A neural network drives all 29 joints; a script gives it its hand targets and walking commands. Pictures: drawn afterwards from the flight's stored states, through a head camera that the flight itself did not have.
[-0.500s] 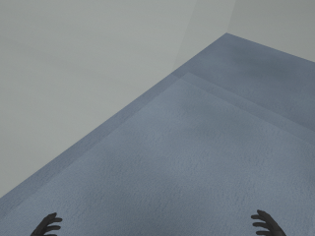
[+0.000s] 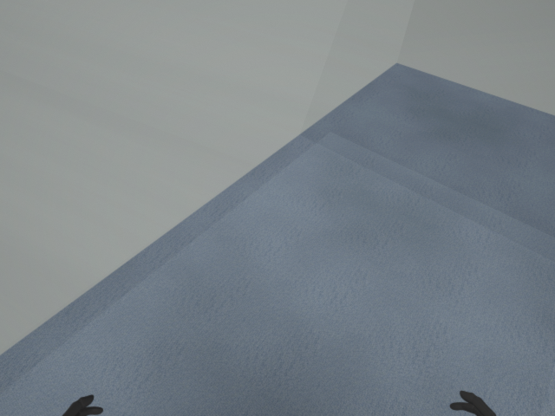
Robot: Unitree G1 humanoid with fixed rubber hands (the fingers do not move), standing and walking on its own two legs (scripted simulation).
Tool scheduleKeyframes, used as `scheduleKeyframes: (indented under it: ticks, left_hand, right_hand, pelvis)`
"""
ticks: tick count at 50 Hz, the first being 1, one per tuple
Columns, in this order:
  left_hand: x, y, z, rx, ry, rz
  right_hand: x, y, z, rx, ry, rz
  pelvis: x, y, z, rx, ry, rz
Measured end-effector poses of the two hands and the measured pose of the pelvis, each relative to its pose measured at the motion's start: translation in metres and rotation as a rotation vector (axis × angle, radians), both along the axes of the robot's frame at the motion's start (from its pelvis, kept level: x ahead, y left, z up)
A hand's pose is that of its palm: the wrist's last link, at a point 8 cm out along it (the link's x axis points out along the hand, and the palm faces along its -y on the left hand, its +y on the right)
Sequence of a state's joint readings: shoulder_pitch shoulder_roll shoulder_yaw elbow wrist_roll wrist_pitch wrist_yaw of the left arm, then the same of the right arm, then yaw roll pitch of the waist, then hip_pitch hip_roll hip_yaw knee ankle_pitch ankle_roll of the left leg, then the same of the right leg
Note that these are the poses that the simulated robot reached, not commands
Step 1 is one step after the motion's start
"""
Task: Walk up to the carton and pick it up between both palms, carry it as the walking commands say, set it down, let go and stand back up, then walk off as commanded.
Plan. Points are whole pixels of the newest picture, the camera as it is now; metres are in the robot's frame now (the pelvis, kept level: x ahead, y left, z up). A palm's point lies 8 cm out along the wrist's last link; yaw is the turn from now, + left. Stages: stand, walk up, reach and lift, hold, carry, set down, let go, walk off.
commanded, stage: walk up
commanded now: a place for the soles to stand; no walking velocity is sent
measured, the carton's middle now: out of the picture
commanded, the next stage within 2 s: none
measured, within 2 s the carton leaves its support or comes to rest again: neither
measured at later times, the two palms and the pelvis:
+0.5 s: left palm (173, 337) +0.26 +0.17 -0.07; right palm out of the picture -0.08 -0.44 -0.08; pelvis -0.02 -0.07 -0.02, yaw -30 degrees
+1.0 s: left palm (403, 286) +0.34 -0.22 -0.05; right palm out of the picture -0.35 -0.40 -0.08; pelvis -0.04 -0.18 -0.01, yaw -63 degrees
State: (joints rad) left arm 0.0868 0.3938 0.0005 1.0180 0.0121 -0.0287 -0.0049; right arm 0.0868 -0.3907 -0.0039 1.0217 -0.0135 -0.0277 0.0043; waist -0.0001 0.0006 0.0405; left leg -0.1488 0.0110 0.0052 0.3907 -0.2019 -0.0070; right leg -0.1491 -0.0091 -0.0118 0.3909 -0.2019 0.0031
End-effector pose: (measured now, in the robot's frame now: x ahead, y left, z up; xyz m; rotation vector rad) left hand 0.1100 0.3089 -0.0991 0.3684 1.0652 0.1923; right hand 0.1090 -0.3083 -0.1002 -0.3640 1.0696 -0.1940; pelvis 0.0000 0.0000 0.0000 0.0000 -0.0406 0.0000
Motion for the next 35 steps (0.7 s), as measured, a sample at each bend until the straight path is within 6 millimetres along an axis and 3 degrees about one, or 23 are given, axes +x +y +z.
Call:
scheduleKeyframes:
  ticks: [3, 7, 12, 15, 17, 22, 26, 30, 35]
  left_hand:
    - [0.008, -0.001, 0.001, -0.016, 0.002, -0.057]
    - [0.034, -0.013, 0.007, -0.013, -0.012, -0.177]
    - [0.076, -0.047, 0.018, -0.001, -0.044, -0.339]
    - [0.1, -0.071, 0.023, 0.034, -0.096, -0.408]
    - [0.107, -0.085, 0.026, 0.045, -0.112, -0.435]
    - [0.123, -0.117, 0.033, 0.036, -0.095, -0.525]
    - [0.156, -0.151, 0.03, -0.002, -0.125, -0.626]
    - [0.187, -0.212, 0.032, -0.043, -0.128, -0.781]
    - [0.224, -0.301, 0.041, -0.101, -0.149, -0.979]
  right_hand:
    - [-0.002, -0.014, 0.004, -0.03, -0.042, -0.056]
    - [-0.02, -0.051, 0.02, -0.103, -0.127, -0.149]
    - [-0.059, -0.106, 0.031, -0.177, -0.183, -0.247]
    - [-0.087, -0.138, 0.024, -0.196, -0.173, -0.299]
    - [-0.103, -0.149, 0.019, -0.194, -0.154, -0.337]
    - [-0.145, -0.141, 0.018, -0.164, -0.106, -0.392]
    - [-0.205, -0.127, 0.02, -0.183, -0.036, -0.493]
    - [-0.272, -0.118, 0.039, -0.223, 0.0, -0.65]
    - [-0.337, -0.117, 0.057, -0.276, 0.013, -0.807]
  pelvis:
    - [-0.004, 0.0, -0.005, 0.008, 0.029, -0.055]
    - [-0.013, -0.008, -0.01, 0.03, 0.046, -0.152]
    - [-0.017, -0.029, -0.017, 0.04, 0.044, -0.255]
    - [-0.017, -0.049, -0.028, 0.036, 0.044, -0.3]
    - [-0.02, -0.057, -0.03, 0.031, 0.049, -0.338]
    - [-0.024, -0.065, -0.019, 0.027, 0.056, -0.456]
    - [-0.021, -0.07, -0.018, 0.023, 0.055, -0.55]
    - [-0.017, -0.08, -0.008, 0.033, 0.067, -0.66]
    - [-0.02, -0.097, -0.003, 0.034, 0.063, -0.778]
